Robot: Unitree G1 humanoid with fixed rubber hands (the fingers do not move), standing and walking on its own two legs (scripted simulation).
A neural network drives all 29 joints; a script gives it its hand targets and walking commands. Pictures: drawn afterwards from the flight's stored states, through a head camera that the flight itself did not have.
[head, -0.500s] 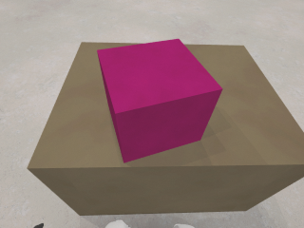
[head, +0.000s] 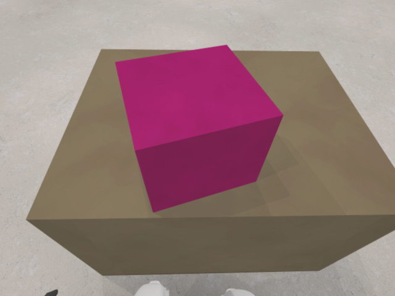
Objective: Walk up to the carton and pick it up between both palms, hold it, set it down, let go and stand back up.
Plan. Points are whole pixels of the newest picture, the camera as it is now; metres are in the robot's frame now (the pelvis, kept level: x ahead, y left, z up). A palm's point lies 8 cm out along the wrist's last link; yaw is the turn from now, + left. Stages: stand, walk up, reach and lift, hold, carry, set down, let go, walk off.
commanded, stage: walk up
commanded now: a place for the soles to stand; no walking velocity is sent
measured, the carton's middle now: (190, 126) +0.50 +0.03 +0.03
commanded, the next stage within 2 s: none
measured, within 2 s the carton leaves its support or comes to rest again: neither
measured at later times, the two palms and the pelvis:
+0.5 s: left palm out of the picture +0.07 +0.30 -0.10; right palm out of the picture +0.06 -0.33 -0.09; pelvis -0.02 -0.01 +0.00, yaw +1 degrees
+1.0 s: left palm out of the picture +0.06 +0.30 -0.10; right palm out of the picture +0.05 -0.34 -0.09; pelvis -0.02 -0.02 +0.00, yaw +0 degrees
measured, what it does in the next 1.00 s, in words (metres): steps on the spot: left foot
